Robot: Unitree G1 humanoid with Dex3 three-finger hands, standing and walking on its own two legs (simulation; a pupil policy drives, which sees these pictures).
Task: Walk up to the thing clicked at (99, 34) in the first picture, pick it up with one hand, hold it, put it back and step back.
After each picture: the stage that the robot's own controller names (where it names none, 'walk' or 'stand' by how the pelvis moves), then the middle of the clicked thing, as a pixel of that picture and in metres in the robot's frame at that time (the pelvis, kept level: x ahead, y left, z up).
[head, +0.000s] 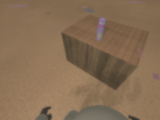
stand; (100, 30) +0.95 -0.09 -0.01
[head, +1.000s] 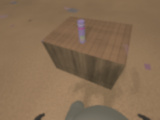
walk; (81, 32) +0.84 +0.16 +0.01
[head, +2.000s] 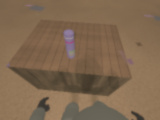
stand; (70, 45) +0.55 +0.18 +0.03
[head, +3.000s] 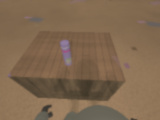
stand; (66, 54) +0.53 +0.22 -0.01
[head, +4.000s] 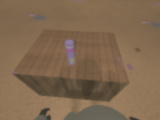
stand; (70, 53) +0.54 +0.19 -0.01
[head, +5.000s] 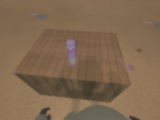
stand; (71, 53) +0.53 +0.18 -0.01
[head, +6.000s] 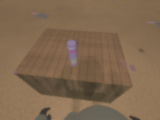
stand; (72, 54) +0.52 +0.17 -0.01
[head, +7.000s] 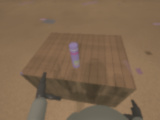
rise first; (75, 56) +0.52 +0.18 -0.01
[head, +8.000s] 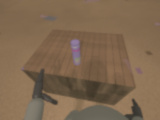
go down; (76, 53) +0.54 +0.17 -0.01
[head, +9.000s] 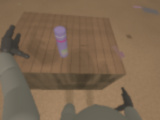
go down; (62, 44) +0.54 +0.17 +0.03
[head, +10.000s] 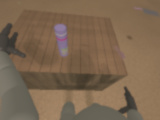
go down; (62, 42) +0.53 +0.17 +0.05
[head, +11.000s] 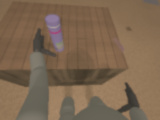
close in; (56, 36) +0.54 +0.18 +0.07
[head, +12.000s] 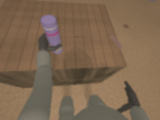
close; (54, 38) +0.52 +0.18 +0.08
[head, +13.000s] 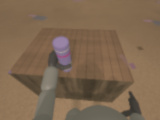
lift; (64, 57) +0.35 +0.16 +0.17
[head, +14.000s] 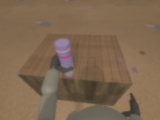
hold; (66, 60) +0.32 +0.15 +0.18
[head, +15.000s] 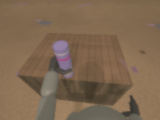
hold; (65, 62) +0.31 +0.16 +0.16
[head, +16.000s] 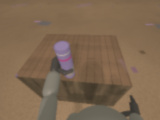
crouch; (66, 62) +0.32 +0.15 +0.16
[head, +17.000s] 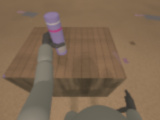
crouch; (57, 37) +0.47 +0.18 +0.20
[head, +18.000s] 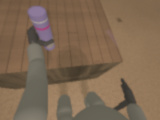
lower; (44, 33) +0.54 +0.19 +0.09
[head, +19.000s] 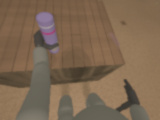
lower; (50, 37) +0.52 +0.18 +0.09
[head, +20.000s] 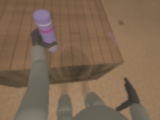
lower; (48, 35) +0.52 +0.18 +0.09
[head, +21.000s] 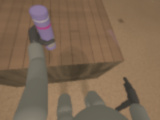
lower; (46, 32) +0.53 +0.19 +0.10
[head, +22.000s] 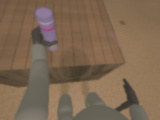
draw back; (49, 34) +0.53 +0.18 +0.09
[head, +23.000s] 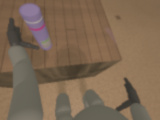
withdraw; (40, 32) +0.52 +0.20 +0.10
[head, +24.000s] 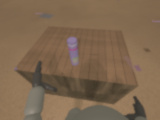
sink last; (73, 52) +0.50 +0.17 +0.04
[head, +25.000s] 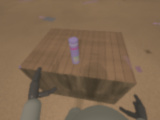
stand; (74, 52) +0.53 +0.17 +0.03
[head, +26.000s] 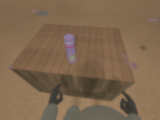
stand; (70, 50) +0.51 +0.18 +0.05
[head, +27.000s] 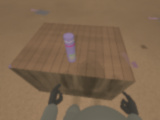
stand; (70, 49) +0.51 +0.18 +0.05
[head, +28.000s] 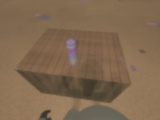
stand; (72, 53) +0.52 +0.18 +0.00
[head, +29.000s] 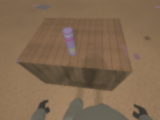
walk; (70, 43) +0.57 +0.20 +0.02
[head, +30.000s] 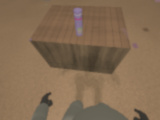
walk; (78, 23) +0.81 +0.15 +0.01
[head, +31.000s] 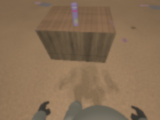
stand; (75, 15) +1.10 +0.24 +0.02
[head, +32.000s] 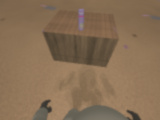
stand; (81, 20) +1.12 +0.17 +0.00
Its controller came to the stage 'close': yes
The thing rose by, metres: 0.20
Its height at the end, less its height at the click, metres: +0.00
